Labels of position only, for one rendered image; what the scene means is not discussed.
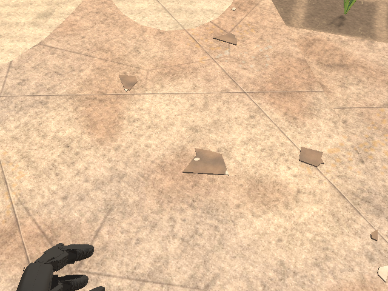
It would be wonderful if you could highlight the left robot hand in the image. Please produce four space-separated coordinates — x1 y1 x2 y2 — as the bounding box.
16 243 105 291

